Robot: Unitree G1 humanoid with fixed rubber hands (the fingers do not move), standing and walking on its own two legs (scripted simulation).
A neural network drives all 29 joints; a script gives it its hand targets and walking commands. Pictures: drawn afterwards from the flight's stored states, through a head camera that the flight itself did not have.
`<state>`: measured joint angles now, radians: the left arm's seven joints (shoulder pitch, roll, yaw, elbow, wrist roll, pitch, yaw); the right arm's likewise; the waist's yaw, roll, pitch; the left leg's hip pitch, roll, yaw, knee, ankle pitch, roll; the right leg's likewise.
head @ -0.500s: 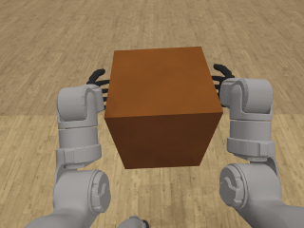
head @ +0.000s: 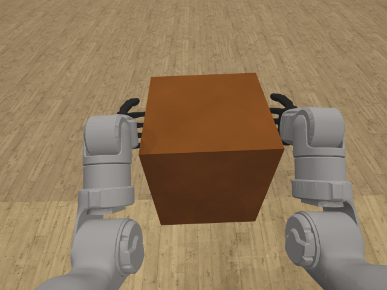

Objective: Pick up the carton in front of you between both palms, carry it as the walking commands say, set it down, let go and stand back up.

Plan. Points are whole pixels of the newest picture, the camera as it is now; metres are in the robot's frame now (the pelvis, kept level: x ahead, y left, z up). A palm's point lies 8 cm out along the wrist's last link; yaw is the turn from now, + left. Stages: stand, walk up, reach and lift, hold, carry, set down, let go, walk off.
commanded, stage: carry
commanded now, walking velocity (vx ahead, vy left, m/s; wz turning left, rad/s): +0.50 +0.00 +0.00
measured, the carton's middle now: (205, 153) +0.38 +0.01 +0.09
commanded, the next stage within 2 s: none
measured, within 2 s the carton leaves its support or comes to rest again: neither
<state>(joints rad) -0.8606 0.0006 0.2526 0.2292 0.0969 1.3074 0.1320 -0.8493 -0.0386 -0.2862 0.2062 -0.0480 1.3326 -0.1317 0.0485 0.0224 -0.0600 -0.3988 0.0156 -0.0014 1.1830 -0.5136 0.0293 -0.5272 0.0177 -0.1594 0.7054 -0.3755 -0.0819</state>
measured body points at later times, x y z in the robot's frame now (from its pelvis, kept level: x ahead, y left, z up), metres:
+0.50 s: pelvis +0.30 +0.04 +0.05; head +0.33 +0.04 +0.50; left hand +0.70 +0.17 +0.19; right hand +0.66 -0.14 +0.18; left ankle +0.34 +0.12 -0.67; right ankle +0.25 -0.07 -0.57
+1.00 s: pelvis +0.60 +0.00 +0.09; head +0.64 +0.00 +0.54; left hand +0.97 +0.19 +0.24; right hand +1.01 -0.11 +0.25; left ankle +0.68 +0.13 -0.57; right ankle +0.59 -0.08 -0.64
